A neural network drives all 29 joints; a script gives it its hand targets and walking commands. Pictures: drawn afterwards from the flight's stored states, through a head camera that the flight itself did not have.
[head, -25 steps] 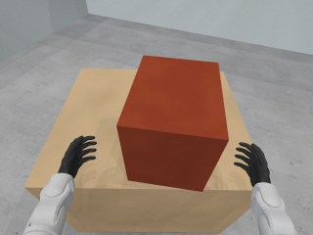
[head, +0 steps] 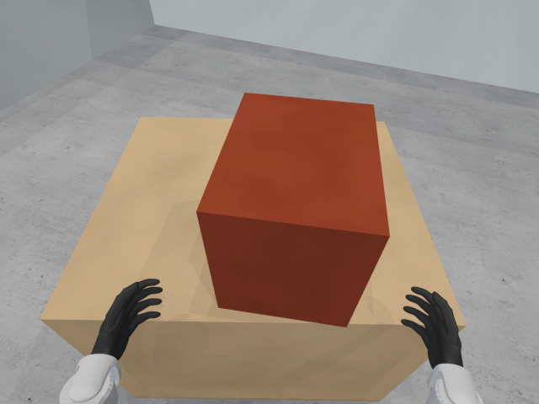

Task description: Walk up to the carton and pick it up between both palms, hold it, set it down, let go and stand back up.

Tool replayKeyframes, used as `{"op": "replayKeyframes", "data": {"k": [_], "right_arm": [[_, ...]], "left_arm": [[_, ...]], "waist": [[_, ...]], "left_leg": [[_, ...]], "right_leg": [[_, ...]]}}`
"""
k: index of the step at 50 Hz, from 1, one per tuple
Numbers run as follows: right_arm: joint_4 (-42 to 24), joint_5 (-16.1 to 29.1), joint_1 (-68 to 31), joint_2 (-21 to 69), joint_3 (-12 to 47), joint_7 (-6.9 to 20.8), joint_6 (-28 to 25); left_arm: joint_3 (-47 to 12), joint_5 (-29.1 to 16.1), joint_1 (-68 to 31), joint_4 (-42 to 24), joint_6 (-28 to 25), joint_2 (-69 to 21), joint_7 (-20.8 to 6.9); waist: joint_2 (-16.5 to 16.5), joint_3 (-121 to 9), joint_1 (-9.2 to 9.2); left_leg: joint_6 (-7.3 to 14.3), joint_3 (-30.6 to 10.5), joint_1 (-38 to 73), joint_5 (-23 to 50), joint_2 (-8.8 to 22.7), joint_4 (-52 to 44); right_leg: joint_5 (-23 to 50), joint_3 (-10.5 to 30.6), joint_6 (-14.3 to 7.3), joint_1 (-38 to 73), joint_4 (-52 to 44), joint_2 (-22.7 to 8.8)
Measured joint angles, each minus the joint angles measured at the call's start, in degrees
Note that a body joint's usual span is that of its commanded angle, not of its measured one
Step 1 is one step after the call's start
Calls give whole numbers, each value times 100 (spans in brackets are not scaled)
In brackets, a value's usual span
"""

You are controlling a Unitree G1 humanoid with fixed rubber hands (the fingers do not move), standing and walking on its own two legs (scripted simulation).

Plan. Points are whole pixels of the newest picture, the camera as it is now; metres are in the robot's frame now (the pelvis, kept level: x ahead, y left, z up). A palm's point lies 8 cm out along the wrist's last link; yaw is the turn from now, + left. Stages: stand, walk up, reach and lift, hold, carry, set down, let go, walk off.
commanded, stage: set down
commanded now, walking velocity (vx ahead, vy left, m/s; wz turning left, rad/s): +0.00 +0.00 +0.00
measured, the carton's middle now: (294, 207) +0.45 -0.05 +0.00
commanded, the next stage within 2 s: let go in 1.40 s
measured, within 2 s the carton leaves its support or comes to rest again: neither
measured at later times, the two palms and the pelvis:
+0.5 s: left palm (116, 370) +0.19 +0.23 -0.04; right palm (433, 368) +0.17 -0.24 -0.05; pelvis -0.01 -0.02 +0.00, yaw +0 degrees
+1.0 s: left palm (117, 386) +0.17 +0.23 -0.06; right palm (427, 381) +0.16 -0.23 -0.07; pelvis +0.01 -0.01 +0.00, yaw -1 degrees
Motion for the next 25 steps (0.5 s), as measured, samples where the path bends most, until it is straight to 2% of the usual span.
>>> {"op": "replayKeyframes", "data": {"k": [12,18,25], "right_arm": [[920,-117,-49,345,8,86,-813],[1184,-329,-334,357,11,62,-698],[1357,-462,-424,319,85,3,-482]], "left_arm": [[-116,-63,180,664,-694,112,-31],[-226,-146,-26,838,-447,176,56],[-78,53,-158,957,-27,78,17]], "waist": [[-147,57,45],[-163,80,75],[-158,77,99]], "left_leg": [[-56,-57,-438,-94,-7,461],[-63,-46,-428,-84,-1,479],[-88,-20,-103,1,13,196]], "right_leg": [[-175,-64,-60,-478,579,-24],[-177,-53,-86,-493,636,-17],[-134,-23,-110,-217,441,5]]}}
